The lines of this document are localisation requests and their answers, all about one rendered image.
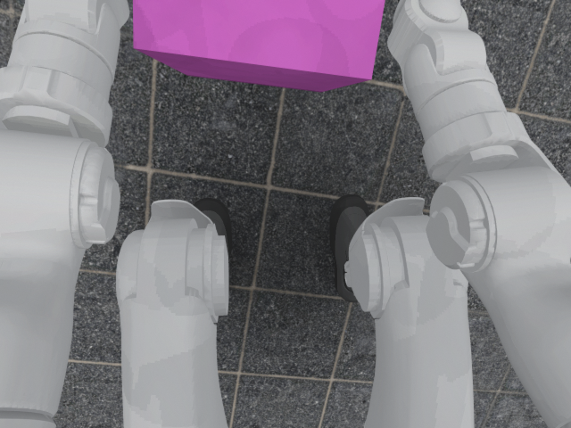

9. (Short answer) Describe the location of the robot left upper arm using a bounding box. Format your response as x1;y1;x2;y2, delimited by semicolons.
0;128;120;428

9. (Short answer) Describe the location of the left robot thigh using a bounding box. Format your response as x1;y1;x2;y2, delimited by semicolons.
120;218;229;428

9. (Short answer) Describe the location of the left robot foot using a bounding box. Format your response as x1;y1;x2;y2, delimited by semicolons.
194;198;232;261

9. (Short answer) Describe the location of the robot right upper arm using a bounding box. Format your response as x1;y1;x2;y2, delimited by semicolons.
426;166;571;428

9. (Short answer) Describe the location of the robot left forearm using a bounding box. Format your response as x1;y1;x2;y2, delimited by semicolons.
0;0;129;148

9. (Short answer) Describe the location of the carton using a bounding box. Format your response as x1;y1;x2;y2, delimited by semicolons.
133;0;385;93

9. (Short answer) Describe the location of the robot right forearm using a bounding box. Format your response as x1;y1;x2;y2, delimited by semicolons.
387;0;570;186

